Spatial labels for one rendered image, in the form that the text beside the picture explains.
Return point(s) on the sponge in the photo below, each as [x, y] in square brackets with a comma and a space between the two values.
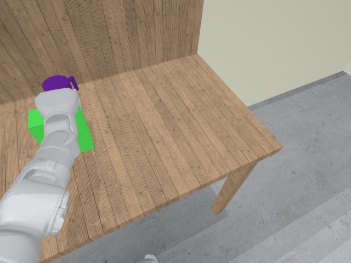
[84, 139]

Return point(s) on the left robot shin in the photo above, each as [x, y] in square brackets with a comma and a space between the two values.
[150, 257]

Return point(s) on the table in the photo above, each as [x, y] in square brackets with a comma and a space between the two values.
[164, 125]

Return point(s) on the robot left forearm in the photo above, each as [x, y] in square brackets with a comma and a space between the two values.
[55, 157]

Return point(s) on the robot left upper arm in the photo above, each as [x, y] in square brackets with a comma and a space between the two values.
[35, 210]

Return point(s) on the robot left hand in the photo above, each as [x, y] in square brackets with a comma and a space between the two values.
[64, 99]

